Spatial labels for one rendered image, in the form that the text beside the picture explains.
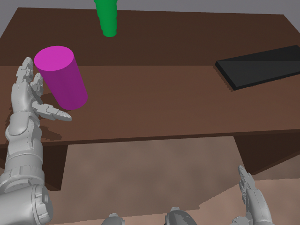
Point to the right robot hand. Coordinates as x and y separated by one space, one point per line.
256 206

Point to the left robot arm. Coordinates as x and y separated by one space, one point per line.
24 199

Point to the left robot hand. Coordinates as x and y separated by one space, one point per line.
26 97

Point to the desk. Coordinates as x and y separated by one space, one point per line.
156 79

